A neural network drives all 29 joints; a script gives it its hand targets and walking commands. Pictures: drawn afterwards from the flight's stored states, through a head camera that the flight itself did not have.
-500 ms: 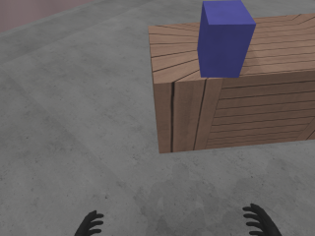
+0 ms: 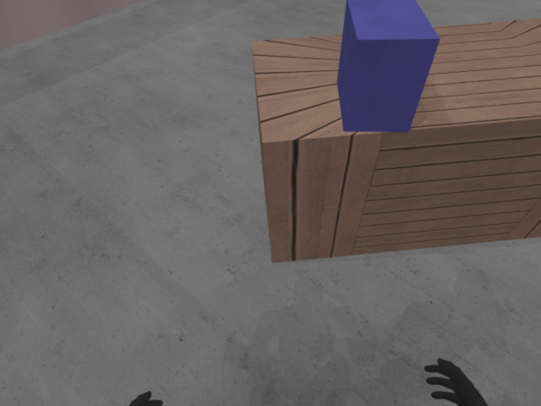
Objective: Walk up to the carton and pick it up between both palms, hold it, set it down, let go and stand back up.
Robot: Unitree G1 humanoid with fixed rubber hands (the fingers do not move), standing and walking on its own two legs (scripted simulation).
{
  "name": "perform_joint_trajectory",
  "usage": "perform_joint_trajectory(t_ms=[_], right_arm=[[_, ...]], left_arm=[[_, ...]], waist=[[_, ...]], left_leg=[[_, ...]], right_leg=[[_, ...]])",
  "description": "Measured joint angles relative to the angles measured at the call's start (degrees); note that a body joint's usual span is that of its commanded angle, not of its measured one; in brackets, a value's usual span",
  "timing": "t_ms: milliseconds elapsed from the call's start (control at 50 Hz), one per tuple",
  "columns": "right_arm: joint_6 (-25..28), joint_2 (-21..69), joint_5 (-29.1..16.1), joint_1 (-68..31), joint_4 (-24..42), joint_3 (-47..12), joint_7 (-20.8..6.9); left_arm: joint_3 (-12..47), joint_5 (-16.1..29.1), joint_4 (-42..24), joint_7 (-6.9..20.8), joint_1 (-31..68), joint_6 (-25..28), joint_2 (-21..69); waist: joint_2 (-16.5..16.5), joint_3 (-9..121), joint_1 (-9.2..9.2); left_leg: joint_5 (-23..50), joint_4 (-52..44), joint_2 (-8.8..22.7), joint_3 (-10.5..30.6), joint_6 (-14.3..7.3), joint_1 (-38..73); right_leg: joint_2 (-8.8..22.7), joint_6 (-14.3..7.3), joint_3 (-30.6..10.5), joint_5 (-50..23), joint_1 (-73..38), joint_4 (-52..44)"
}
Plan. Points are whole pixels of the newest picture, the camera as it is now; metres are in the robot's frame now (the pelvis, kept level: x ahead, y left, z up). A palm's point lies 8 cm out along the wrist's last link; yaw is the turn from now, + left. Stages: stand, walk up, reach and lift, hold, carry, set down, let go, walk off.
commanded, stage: stand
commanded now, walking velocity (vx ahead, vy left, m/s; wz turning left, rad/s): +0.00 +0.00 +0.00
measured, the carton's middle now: (377, 64) +0.96 -0.30 +0.02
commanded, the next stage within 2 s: none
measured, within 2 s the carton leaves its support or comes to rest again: neither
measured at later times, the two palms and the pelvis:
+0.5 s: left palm out of the picture +0.09 +0.26 -0.11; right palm out of the picture +0.11 -0.26 -0.09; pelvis -0.01 +0.00 +0.00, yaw +0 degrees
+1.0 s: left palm out of the picture +0.05 +0.26 -0.12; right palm out of the picture +0.07 -0.27 -0.10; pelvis -0.03 +0.00 +0.00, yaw +0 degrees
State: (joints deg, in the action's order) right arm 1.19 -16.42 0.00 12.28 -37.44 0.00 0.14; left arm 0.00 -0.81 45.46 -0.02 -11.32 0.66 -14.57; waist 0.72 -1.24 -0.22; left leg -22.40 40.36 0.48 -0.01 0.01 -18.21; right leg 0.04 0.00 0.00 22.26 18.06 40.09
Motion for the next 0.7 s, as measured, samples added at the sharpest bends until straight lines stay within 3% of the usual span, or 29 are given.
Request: perform_joint_trajectory(t_ms=[700], right_arm=[[0.2,-0.3,0.0,0.0,-6.3,0.0,0.0]], left_arm=[[0.0,0.3,5.9,0.0,0.4,0.2,-0.3]], waist=[[-0.3,-0.2,0.02]], left_leg=[[1.3,0.0,0.0,0.0,0.0,0.0]], right_leg=[[0.0,0.0,0.0,-1.3,0.0,0.0]])
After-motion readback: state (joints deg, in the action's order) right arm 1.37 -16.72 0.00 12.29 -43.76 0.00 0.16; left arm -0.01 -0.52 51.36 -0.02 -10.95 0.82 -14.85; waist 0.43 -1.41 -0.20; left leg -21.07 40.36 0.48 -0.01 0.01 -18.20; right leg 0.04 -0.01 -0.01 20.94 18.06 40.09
